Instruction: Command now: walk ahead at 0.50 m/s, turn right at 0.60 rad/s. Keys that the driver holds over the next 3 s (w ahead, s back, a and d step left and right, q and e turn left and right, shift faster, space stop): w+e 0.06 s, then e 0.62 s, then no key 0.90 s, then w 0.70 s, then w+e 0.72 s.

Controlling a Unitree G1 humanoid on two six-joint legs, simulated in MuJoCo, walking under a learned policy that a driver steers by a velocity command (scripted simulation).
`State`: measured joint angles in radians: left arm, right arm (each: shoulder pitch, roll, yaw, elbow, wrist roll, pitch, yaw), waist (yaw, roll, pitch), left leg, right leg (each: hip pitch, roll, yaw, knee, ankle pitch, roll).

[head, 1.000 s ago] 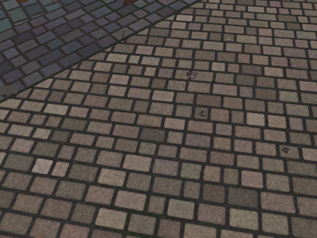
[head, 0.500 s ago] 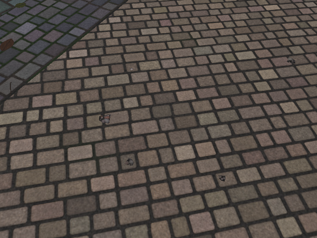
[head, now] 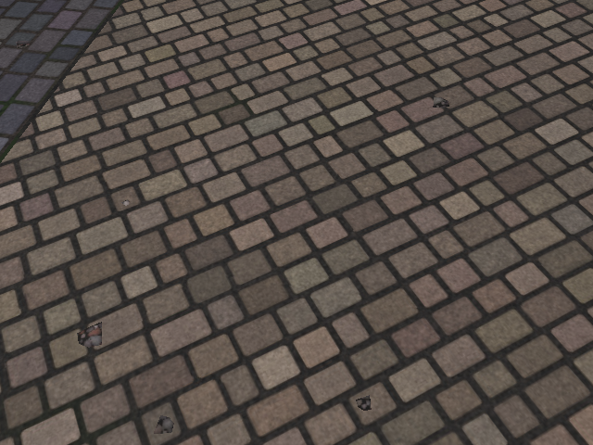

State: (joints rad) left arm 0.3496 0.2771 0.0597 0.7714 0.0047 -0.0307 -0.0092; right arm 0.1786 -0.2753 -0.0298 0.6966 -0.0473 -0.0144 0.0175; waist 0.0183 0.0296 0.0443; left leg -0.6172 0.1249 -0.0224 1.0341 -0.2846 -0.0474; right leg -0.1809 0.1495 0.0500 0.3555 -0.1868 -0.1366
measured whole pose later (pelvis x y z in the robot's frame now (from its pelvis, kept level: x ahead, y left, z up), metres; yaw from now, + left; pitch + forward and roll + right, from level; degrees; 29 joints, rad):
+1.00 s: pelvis +0.20 +0.00 +0.00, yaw -30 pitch +0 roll +1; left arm 0.19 0.23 0.01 0.72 0.02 0.02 0.01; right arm 0.27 -0.29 -0.05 0.78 -0.01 0.08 0.00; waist -0.02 0.04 0.03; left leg -0.37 0.02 0.02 0.83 -0.40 -0.03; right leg -0.21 0.07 0.03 0.41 -0.19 -0.07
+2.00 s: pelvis +0.27 -0.06 +0.00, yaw -30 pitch +0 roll +0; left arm 0.36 0.20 0.04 1.08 0.02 -0.08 0.01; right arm 0.31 -0.23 -0.05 1.03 -0.03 -0.04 0.02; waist 0.01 0.03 -0.01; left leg -0.37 0.02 0.01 0.97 -0.36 0.09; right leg -0.12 0.05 -0.05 0.39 -0.27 -0.08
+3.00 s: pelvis +0.72 -0.37 -0.01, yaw -51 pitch +0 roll -1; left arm 0.18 0.25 0.08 0.93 0.02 -0.02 0.00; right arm 0.27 -0.21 -0.05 0.92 -0.02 -0.08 0.00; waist -0.01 0.01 0.08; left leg -0.37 0.07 0.04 1.27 -0.35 0.01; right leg -0.30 0.14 -0.09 0.49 -0.20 -0.15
